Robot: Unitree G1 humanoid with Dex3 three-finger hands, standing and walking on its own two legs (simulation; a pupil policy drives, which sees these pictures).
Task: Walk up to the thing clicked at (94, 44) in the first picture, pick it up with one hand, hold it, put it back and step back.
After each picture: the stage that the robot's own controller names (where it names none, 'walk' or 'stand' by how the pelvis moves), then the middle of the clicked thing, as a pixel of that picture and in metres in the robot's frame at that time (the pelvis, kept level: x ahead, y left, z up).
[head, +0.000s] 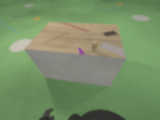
stand; (94, 46) +0.73 +0.00 -0.04
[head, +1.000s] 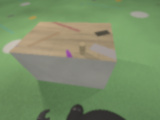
rise first; (82, 48) +0.64 +0.14 -0.02
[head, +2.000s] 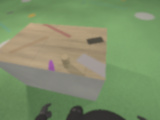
walk; (66, 61) +0.45 +0.24 -0.01
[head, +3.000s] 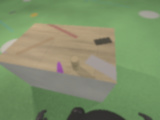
stand; (75, 63) +0.44 +0.16 -0.01
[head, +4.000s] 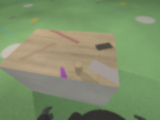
stand; (78, 68) +0.42 +0.13 -0.04
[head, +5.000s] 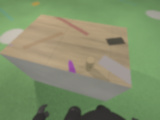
stand; (89, 64) +0.43 +0.04 -0.02
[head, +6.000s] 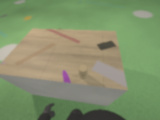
stand; (83, 71) +0.38 +0.08 -0.03
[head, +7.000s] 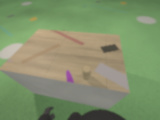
stand; (86, 72) +0.39 +0.06 -0.04
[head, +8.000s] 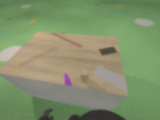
stand; (84, 75) +0.37 +0.07 -0.04
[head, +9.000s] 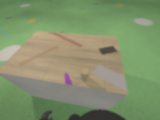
stand; (84, 74) +0.37 +0.07 -0.04
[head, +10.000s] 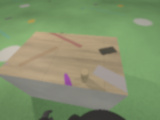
rise first; (84, 75) +0.37 +0.07 -0.04
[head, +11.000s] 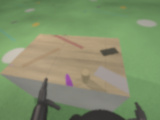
rise first; (85, 76) +0.37 +0.08 -0.04
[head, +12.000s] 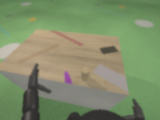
go down; (85, 73) +0.38 +0.07 -0.03
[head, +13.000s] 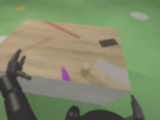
go down; (85, 69) +0.38 +0.06 +0.01
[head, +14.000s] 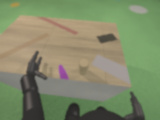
close in; (83, 67) +0.38 +0.06 +0.03
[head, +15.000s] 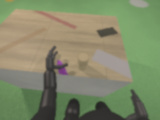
close; (82, 61) +0.40 +0.06 +0.05
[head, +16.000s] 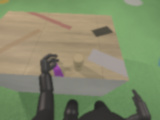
lift; (78, 62) +0.39 +0.08 +0.05
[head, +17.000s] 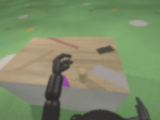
lift; (82, 75) +0.37 +0.08 +0.01
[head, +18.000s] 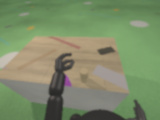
close; (84, 75) +0.37 +0.08 -0.01
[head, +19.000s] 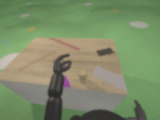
stand; (83, 76) +0.37 +0.08 -0.02
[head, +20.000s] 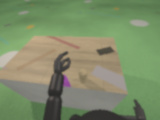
stand; (83, 75) +0.37 +0.08 -0.03
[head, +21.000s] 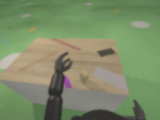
stand; (84, 77) +0.37 +0.08 -0.03
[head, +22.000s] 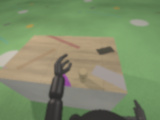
stand; (83, 75) +0.37 +0.08 -0.03
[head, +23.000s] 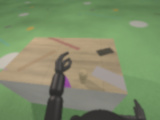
stand; (83, 76) +0.37 +0.08 -0.03
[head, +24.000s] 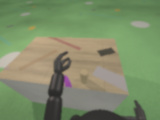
stand; (84, 76) +0.37 +0.08 -0.03
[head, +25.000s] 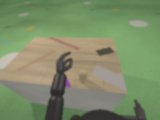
stand; (83, 76) +0.37 +0.08 -0.03
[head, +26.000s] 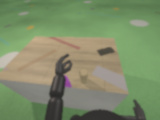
stand; (83, 76) +0.37 +0.08 -0.03
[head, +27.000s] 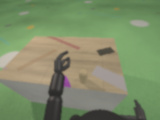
stand; (83, 76) +0.37 +0.08 -0.03
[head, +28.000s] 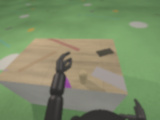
stand; (83, 76) +0.37 +0.08 -0.03
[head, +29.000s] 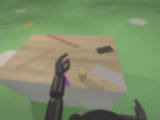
stand; (82, 75) +0.37 +0.08 -0.03
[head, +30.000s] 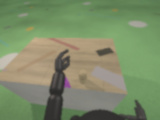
stand; (82, 76) +0.37 +0.08 -0.03
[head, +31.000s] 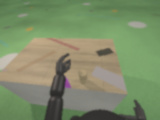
stand; (83, 76) +0.37 +0.08 -0.03
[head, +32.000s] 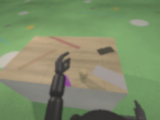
stand; (83, 75) +0.37 +0.08 -0.03
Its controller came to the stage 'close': yes
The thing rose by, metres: 0.00
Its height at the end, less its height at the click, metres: +0.00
